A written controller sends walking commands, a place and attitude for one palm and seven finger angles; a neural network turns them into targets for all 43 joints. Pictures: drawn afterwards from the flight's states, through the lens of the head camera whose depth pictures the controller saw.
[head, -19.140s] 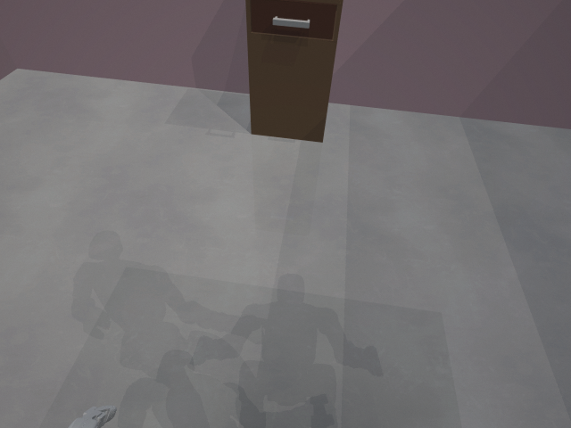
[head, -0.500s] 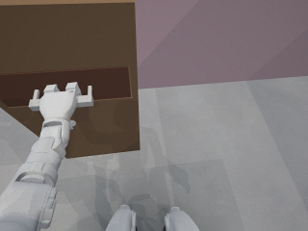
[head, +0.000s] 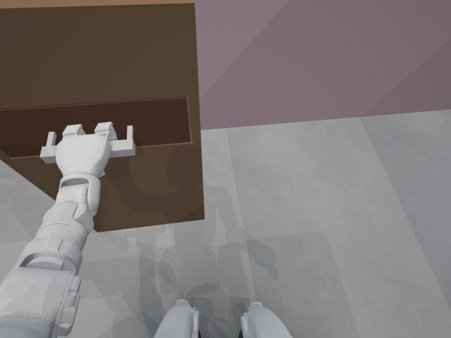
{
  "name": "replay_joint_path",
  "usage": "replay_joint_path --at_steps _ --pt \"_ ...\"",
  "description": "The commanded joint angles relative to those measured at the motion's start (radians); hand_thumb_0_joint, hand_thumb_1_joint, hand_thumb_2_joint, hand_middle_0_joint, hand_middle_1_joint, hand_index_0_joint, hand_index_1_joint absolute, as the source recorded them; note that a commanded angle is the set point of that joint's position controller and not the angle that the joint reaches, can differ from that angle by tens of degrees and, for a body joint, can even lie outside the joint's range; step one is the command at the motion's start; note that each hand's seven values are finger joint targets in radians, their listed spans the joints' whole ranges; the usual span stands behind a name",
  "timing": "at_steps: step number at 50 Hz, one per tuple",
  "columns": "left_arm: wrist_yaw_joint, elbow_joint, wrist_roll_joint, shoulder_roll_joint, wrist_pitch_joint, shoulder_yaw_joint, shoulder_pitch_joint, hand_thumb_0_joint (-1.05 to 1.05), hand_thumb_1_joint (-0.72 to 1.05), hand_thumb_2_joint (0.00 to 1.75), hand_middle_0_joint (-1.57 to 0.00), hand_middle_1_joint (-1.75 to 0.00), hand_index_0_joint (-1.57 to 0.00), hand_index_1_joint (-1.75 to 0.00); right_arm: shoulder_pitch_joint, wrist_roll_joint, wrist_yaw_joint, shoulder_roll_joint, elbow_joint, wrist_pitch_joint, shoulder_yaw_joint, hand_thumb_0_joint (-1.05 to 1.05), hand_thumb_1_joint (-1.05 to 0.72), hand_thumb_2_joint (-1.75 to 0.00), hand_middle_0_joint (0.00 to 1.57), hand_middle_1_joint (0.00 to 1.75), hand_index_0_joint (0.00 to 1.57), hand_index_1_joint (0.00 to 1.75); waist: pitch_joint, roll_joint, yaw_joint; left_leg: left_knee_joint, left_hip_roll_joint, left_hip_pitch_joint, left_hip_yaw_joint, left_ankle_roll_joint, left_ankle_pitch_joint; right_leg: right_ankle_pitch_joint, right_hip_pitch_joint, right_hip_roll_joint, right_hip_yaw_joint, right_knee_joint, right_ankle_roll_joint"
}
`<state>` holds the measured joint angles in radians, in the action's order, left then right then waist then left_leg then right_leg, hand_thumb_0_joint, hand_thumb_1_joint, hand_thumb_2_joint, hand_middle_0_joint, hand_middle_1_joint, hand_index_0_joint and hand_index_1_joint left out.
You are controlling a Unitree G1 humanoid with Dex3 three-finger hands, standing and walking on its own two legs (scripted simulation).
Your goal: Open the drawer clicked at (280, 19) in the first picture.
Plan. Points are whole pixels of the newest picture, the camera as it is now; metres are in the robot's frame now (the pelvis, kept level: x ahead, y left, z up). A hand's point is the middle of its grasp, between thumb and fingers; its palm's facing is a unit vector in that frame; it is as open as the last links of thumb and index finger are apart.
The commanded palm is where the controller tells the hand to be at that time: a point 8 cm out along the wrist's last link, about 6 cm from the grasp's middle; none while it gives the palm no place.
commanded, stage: pull the drawer open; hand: left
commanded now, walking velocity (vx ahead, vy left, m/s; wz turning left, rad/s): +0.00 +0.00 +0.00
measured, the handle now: (90, 142) +0.49 +0.26 -0.02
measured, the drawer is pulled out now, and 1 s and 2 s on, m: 0.00 0.11 0.23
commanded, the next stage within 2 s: none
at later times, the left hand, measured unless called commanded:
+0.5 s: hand (95, 189) +0.39 +0.24 -0.04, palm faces -0.04 -0.07 -1.00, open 5.5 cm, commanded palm +0.36 +0.24 +0.02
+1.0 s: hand (92, 221) +0.33 +0.23 -0.04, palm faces -0.04 -0.08 -1.00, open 5.6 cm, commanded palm +0.30 +0.23 +0.02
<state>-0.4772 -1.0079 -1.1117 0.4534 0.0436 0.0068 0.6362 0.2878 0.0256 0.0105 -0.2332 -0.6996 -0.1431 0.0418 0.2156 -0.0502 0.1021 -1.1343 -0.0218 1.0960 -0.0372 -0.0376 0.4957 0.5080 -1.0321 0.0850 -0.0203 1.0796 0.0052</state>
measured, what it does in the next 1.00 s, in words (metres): stands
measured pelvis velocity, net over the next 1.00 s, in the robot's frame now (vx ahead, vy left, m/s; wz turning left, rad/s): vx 0.03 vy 0.01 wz -0.02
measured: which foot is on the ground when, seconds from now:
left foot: down 0.00-1.00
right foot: down 0.00-1.00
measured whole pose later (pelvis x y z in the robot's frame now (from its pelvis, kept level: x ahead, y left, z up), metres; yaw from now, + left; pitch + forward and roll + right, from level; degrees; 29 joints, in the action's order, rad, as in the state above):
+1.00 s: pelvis +0.03 +0.01 +0.02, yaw -1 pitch +20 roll -3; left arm -0.53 -0.47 -1.11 0.30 -0.08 -0.08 0.03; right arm 0.20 0.03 -0.02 -0.21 -0.61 -0.14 0.04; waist 0.22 -0.04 0.04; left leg -1.04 -0.02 0.87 0.00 -0.06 0.52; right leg 0.51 -0.82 0.07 -0.03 0.98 0.00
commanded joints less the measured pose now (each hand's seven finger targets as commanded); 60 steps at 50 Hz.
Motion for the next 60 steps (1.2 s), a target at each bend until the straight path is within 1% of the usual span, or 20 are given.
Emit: replay_joint_path --at_steps 1,8,10,12,14,17,19,22,24,30,37,39,44,47,48,50,53,57,58,60 --pt "-0.027 0.164 0.031 0.216 -0.002 0.072 0.216 0.00 0.90 0.90 -0.40 -1.35 -0.40 -1.35 0.117 0.005 0.012 -0.166 0.072 0.014 0.059 0.00 -0.90 -0.90 0.20 0.30 0.20 0.30 0.441 -0.034 -0.031 0.119 0.012 -0.420 0.015 -0.006 -0.433 -0.392 0.197 -0.003 0.049 -0.135 0.035" --pt "-0.025 0.282 0.049 0.183 0.011 0.087 0.013 0.00 0.90 0.90 -0.40 -1.35 -0.40 -1.35 0.089 0.004 0.004 -0.159 0.100 0.009 0.063 0.00 -0.90 -0.90 0.20 0.30 0.20 0.30 0.447 -0.031 -0.073 0.140 0.018 -0.457 0.020 -0.001 -0.522 -0.482 0.272 -0.002 0.045 -0.138 0.041" --pt "-0.033 0.300 0.047 0.130 0.007 0.054 -0.038 0.00 0.90 0.90 -0.40 -1.35 -0.40 -1.35 0.082 0.001 0.001 -0.156 0.105 0.008 0.066 0.00 -0.90 -0.90 0.20 0.30 0.20 0.30 0.405 -0.015 -0.063 0.147 0.020 -0.455 0.025 -0.002 -0.518 -0.483 0.268 -0.001 0.047 -0.152 0.039" --pt "-0.043 0.317 0.041 0.131 0.002 0.059 -0.065 0.00 0.90 0.90 -0.40 -1.35 -0.40 -1.35 0.075 0.001 -0.001 -0.157 0.107 0.008 0.067 0.00 -0.90 -0.90 0.20 0.30 0.20 0.30 0.372 -0.002 -0.063 0.153 0.019 -0.439 0.028 -0.005 -0.503 -0.482 0.275 -0.001 0.046 -0.157 0.039" --pt "-0.058 0.373 0.024 0.165 -0.002 0.087 -0.069 0.00 0.90 0.90 -0.40 -1.35 -0.40 -1.35 0.062 0.003 -0.001 -0.159 0.109 0.004 0.066 0.00 -0.90 -0.90 0.20 0.30 0.20 0.30 0.397 -0.029 -0.077 0.159 0.024 -0.471 0.019 0.002 -0.551 -0.495 0.270 -0.005 0.047 -0.144 0.041" --pt "-0.076 0.419 0.025 0.096 -0.032 0.055 -0.174 0.00 0.90 0.90 -0.40 -1.35 -0.40 -1.35 0.058 0.005 -0.010 -0.154 0.118 0.003 0.074 0.00 -0.90 -0.90 0.20 0.30 0.20 0.30 0.397 -0.043 -0.082 0.159 0.032 -0.539 0.013 0.009 -0.654 -0.522 0.268 -0.003 0.055 -0.153 0.041" --pt "-0.086 0.465 0.024 0.110 -0.047 0.069 -0.179 0.00 0.90 0.90 -0.40 -1.35 -0.40 -1.35 0.044 0.008 -0.013 -0.156 0.120 -0.001 0.073 0.00 -0.90 -0.90 0.20 0.30 0.20 0.30 0.406 -0.043 -0.083 0.160 0.037 -0.564 0.006 0.013 -0.685 -0.534 0.266 -0.005 0.056 -0.152 0.039" --pt "-0.088 0.479 0.034 0.059 -0.080 0.035 -0.242 0.00 0.90 0.90 -0.40 -1.35 -0.40 -1.35 0.034 0.006 -0.017 -0.153 0.130 0.002 0.074 0.00 -0.90 -0.90 0.20 0.30 0.20 0.30 0.368 -0.020 -0.077 0.173 0.036 -0.558 0.004 0.012 -0.662 -0.521 0.283 -0.003 0.061 -0.168 0.038" --pt "-0.090 0.505 0.034 0.080 -0.094 0.052 -0.258 0.00 0.90 0.90 -0.40 -1.35 -0.40 -1.35 0.020 0.004 -0.014 -0.152 0.137 0.002 0.068 0.00 -0.90 -0.90 0.20 0.30 0.20 0.30 0.381 -0.031 -0.088 0.183 0.034 -0.569 0.004 0.013 -0.669 -0.528 0.299 -0.006 0.060 -0.169 0.038" --pt "-0.091 0.580 0.032 0.012 -0.121 0.001 -0.344 0.00 0.90 0.90 -0.40 -1.35 -0.40 -1.35 -0.007 0.004 -0.018 -0.143 0.161 0.011 0.067 0.00 -0.90 -0.90 0.20 0.30 0.20 0.30 0.348 -0.055 -0.088 0.193 0.046 -0.628 -0.016 0.023 -0.724 -0.495 0.272 -0.005 0.073 -0.176 0.041" --pt "-0.092 0.631 0.031 0.006 -0.123 0.006 -0.447 0.00 0.90 0.90 -0.40 -1.35 -0.40 -1.35 -0.044 0.006 -0.016 -0.138 0.185 0.023 0.055 0.00 -0.90 -0.90 0.20 0.30 0.20 0.30 0.317 -0.014 -0.097 0.202 0.034 -0.576 -0.002 0.014 -0.650 -0.509 0.323 -0.010 0.069 -0.183 0.041" --pt "-0.096 0.641 0.022 0.027 -0.123 0.027 -0.464 0.00 0.90 0.90 -0.40 -1.35 -0.40 -1.35 -0.063 0.007 -0.014 -0.137 0.188 0.024 0.052 0.00 -0.90 -0.90 0.20 0.30 0.20 0.30 0.314 -0.033 -0.108 0.206 0.034 -0.581 -0.002 0.017 -0.650 -0.499 0.315 -0.012 0.071 -0.179 0.042" --pt "-0.109 0.707 0.012 -0.011 -0.128 -0.005 -0.499 0.00 0.90 0.90 -0.40 -1.35 -0.40 -1.35 -0.078 0.011 -0.022 -0.134 0.198 0.030 0.053 0.00 -0.90 -0.90 0.20 0.30 0.20 0.30 0.330 -0.053 -0.111 0.201 0.039 -0.610 -0.012 0.023 -0.674 -0.481 0.296 -0.012 0.075 -0.168 0.044" --pt "-0.109 0.715 0.025 -0.029 -0.139 -0.015 -0.557 0.00 0.90 0.90 -0.40 -1.35 -0.40 -1.35 -0.083 0.010 -0.025 -0.131 0.203 0.036 0.055 0.00 -0.90 -0.90 0.20 0.30 0.20 0.30 0.315 -0.012 -0.107 0.198 0.034 -0.590 -0.002 0.017 -0.628 -0.481 0.316 -0.011 0.072 -0.177 0.043" --pt "-0.110 0.717 0.029 0.000 -0.139 0.020 -0.583 0.00 0.90 0.90 -0.40 -1.35 -0.40 -1.35 -0.087 0.010 -0.023 -0.133 0.208 0.039 0.052 0.00 -0.90 -0.90 0.20 0.30 0.20 0.30 0.314 -0.005 -0.117 0.203 0.032 -0.573 -0.006 0.018 -0.622 -0.481 0.330 -0.011 0.071 -0.174 0.045" --pt "-0.110 0.737 0.026 -0.041 -0.142 -0.031 -0.568 0.00 0.90 0.90 -0.40 -1.35 -0.40 -1.35 -0.092 0.010 -0.023 -0.131 0.209 0.040 0.051 0.00 -0.90 -0.90 0.20 0.30 0.20 0.30 0.292 -0.025 -0.104 0.204 0.032 -0.576 -0.007 0.017 -0.598 -0.460 0.307 -0.012 0.074 -0.173 0.045" --pt "-0.113 0.762 0.026 -0.017 -0.141 -0.005 -0.605 0.00 0.90 0.90 -0.40 -1.35 -0.40 -1.35 -0.109 0.011 -0.023 -0.132 0.214 0.045 0.047 0.00 -0.90 -0.90 0.20 0.30 0.20 0.30 0.294 -0.032 -0.117 0.210 0.032 -0.575 -0.010 0.018 -0.594 -0.452 0.313 -0.012 0.073 -0.172 0.050" --pt "-0.116 0.774 0.025 -0.042 -0.136 -0.029 -0.637 0.00 0.90 0.90 -0.40 -1.35 -0.40 -1.35 -0.122 0.011 -0.021 -0.128 0.217 0.049 0.049 0.00 -0.90 -0.90 0.20 0.30 0.20 0.30 0.259 0.005 -0.105 0.207 0.026 -0.545 0.001 0.011 -0.512 -0.432 0.311 -0.014 0.069 -0.178 0.047" --pt "-0.115 0.787 0.031 -0.014 -0.133 0.002 -0.657 0.00 0.90 0.90 -0.40 -1.35 -0.40 -1.35 -0.128 0.012 -0.020 -0.130 0.223 0.052 0.045 0.00 -0.90 -0.90 0.20 0.30 0.20 0.30 0.273 -0.022 -0.124 0.213 0.022 -0.540 0.004 0.012 -0.521 -0.441 0.328 -0.015 0.067 -0.176 0.051" --pt "-0.120 0.799 0.029 -0.013 -0.123 0.005 -0.677 0.00 0.90 0.90 -0.40 -1.35 -0.40 -1.35 -0.131 0.011 -0.018 -0.126 0.221 0.054 0.047 0.00 -0.90 -0.90 0.20 0.30 0.20 0.30 0.283 -0.010 -0.123 0.205 0.018 -0.537 0.010 0.010 -0.501 -0.450 0.337 -0.016 0.061 -0.171 0.050"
